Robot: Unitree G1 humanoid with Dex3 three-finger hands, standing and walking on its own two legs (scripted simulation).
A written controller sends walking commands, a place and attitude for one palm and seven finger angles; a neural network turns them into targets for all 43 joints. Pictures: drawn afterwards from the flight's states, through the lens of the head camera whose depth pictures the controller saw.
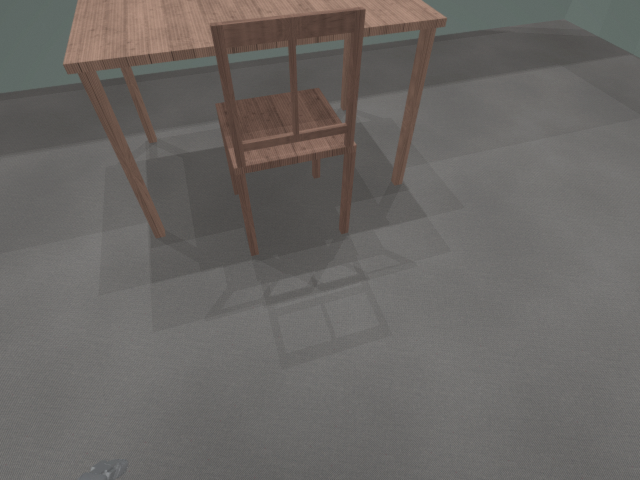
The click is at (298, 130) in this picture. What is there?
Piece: chair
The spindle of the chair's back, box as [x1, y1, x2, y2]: [288, 40, 298, 134]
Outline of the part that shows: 288,40 292,129 293,133 297,134 298,119 295,40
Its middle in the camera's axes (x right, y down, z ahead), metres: -0.08 -0.43 +1.12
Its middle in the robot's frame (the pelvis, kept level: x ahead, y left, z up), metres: +1.12 +0.13 -0.09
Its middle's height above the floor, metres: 0.68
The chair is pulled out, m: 0.00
